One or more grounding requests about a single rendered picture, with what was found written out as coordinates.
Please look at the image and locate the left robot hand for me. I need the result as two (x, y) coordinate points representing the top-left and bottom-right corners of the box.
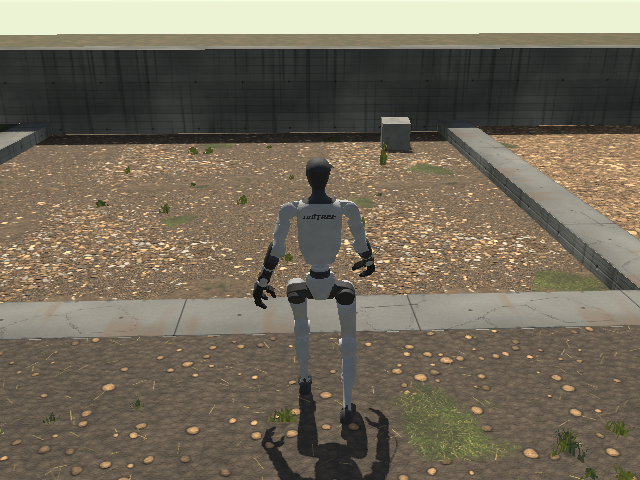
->
(253, 282), (276, 309)

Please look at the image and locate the robot left shin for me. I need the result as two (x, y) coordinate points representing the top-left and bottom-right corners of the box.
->
(294, 320), (309, 382)

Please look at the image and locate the robot left upper arm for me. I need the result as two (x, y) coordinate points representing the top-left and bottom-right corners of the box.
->
(270, 201), (298, 258)

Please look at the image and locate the right robot forearm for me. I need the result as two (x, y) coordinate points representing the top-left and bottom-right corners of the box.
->
(358, 237), (374, 266)

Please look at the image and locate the right robot hand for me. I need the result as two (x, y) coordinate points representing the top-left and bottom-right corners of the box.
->
(352, 260), (375, 277)

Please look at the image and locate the left robot forearm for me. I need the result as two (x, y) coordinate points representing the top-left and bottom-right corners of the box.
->
(256, 241), (279, 287)

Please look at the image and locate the humanoid robot torso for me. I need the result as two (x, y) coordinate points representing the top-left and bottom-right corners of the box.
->
(296, 195), (342, 300)

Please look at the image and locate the robot right upper arm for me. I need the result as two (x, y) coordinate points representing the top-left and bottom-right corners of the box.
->
(339, 200), (369, 253)

